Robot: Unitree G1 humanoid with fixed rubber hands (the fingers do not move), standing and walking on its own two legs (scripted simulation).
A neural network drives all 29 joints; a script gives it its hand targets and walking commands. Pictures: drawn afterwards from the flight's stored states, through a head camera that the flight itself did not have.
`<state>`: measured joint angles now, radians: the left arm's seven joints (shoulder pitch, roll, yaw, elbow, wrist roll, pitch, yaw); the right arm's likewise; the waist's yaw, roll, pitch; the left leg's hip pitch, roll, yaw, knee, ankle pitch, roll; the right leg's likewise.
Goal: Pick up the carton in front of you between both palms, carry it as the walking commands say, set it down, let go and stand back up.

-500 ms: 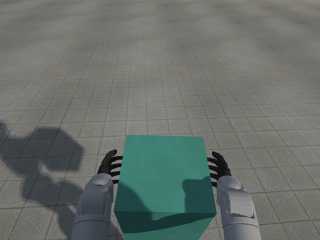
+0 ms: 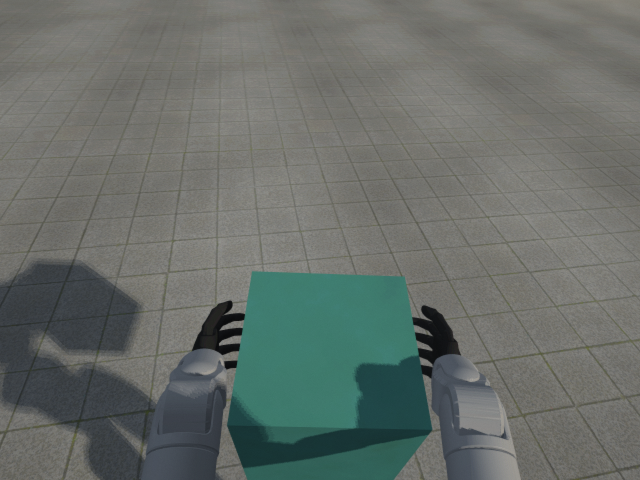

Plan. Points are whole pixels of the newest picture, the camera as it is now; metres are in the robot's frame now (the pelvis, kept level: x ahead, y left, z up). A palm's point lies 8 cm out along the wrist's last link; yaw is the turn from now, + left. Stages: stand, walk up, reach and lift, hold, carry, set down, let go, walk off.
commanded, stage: hold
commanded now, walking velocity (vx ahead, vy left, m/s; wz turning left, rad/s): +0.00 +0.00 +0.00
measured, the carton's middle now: (323, 383) +0.30 +0.00 -0.05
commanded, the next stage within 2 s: set down in 0.56 s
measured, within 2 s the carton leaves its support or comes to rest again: neither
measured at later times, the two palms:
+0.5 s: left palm (184, 349) +0.29 +0.18 +0.04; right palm (423, 365) +0.28 -0.12 +0.05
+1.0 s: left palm (202, 345) +0.35 +0.18 -0.04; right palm (401, 355) +0.34 -0.12 -0.03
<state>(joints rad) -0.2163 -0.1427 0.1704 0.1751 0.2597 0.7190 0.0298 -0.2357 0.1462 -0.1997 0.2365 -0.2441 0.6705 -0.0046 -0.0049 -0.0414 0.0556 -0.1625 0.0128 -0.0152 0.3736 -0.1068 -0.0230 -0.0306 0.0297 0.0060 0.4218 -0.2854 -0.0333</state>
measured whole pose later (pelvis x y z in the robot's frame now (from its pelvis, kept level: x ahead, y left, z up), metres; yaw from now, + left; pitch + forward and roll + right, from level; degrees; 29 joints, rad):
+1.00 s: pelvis -0.01 +0.03 -0.02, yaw -2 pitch +5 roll +0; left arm -0.60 -0.15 0.49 0.55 0.44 0.42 -0.07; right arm -0.58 0.23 -0.54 0.55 -0.45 0.38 0.01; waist 0.02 -0.06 0.12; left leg -0.52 -0.03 -0.04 0.61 -0.18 0.01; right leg -0.40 0.05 0.09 0.66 -0.35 0.01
